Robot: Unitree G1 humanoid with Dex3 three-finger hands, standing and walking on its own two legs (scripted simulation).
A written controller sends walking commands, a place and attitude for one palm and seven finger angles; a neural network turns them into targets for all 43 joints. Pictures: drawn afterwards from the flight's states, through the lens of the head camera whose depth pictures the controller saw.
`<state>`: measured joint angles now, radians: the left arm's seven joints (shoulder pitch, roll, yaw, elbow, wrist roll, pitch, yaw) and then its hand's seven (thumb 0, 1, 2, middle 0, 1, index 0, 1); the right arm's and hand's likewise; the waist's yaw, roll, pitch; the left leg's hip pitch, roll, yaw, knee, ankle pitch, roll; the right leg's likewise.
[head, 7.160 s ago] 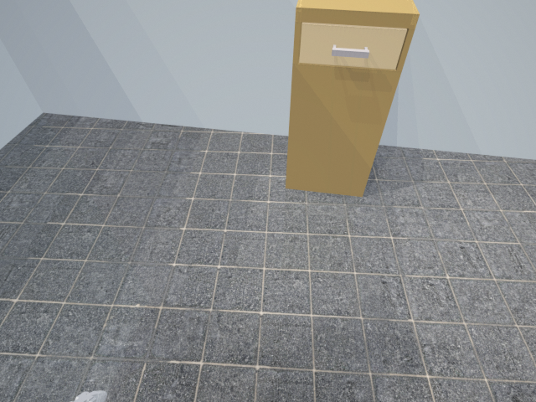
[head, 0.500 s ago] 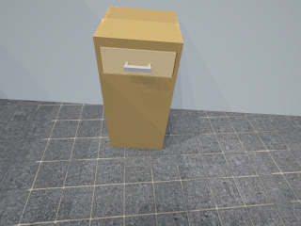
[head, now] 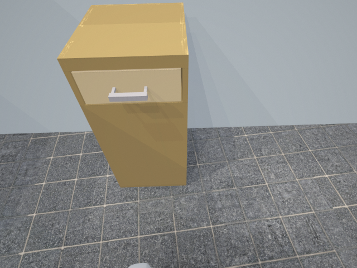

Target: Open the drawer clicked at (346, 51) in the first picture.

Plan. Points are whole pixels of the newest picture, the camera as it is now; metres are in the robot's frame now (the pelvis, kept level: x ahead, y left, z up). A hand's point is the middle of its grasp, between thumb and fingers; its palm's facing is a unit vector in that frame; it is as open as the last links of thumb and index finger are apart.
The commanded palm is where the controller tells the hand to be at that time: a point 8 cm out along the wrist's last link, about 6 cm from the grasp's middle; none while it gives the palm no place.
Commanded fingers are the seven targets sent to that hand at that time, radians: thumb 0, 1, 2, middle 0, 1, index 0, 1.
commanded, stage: take the last steps up to it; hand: left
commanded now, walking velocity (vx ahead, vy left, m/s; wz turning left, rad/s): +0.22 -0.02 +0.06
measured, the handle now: (129, 93) +0.65 +0.20 +0.00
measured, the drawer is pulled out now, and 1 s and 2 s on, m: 0.00 0.00 0.00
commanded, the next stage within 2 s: come to a stop and stand still in 0.16 s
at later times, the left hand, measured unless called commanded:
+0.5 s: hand (121, 262) +0.17 +0.17 -0.17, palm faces +0.06 -0.98 -0.20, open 7.4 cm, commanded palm none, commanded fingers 0.00 0.90 0.90 -0.20 -0.30 -0.20 -0.30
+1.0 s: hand (106, 257) +0.18 +0.21 -0.17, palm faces +0.09 -0.96 -0.25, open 7.4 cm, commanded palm none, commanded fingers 0.00 0.90 0.90 -0.20 -0.30 -0.20 -0.30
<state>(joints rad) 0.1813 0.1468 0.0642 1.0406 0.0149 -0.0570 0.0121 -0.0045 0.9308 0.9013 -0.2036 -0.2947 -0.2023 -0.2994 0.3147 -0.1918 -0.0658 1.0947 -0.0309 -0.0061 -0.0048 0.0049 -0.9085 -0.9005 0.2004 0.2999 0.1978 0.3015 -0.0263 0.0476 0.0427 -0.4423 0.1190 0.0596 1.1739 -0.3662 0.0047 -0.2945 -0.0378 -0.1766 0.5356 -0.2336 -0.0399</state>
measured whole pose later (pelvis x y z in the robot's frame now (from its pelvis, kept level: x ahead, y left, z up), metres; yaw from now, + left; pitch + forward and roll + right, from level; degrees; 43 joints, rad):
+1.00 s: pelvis +0.12 +0.00 +0.00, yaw +1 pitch +0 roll +0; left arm 0.18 0.22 0.06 0.98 0.02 0.05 0.02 0.00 0.90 0.90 -0.21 -0.30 -0.20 -0.30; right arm 0.16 -0.22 -0.04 0.98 -0.02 0.03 0.00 0.00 -0.91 -0.90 0.20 0.30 0.20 0.30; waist 0.03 -0.01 0.04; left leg -0.19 0.03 0.03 0.53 -0.34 -0.02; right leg -0.38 -0.09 -0.09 0.57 -0.20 0.02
